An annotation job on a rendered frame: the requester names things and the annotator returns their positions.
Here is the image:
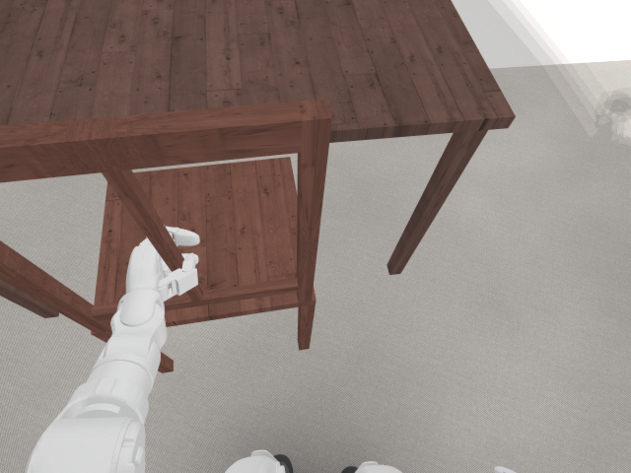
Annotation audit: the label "left robot shin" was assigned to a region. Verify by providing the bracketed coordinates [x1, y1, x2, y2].
[251, 450, 277, 462]

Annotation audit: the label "robot left forearm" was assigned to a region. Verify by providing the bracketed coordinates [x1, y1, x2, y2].
[25, 289, 168, 473]

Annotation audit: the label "robot left upper arm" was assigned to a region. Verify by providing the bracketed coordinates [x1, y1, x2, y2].
[31, 417, 146, 473]

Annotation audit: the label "left robot hand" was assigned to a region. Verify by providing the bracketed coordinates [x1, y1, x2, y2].
[126, 226, 200, 301]

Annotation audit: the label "chair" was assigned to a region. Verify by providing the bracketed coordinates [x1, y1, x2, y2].
[0, 99, 332, 373]

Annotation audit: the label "table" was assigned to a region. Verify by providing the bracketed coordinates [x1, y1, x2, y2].
[0, 0, 516, 318]

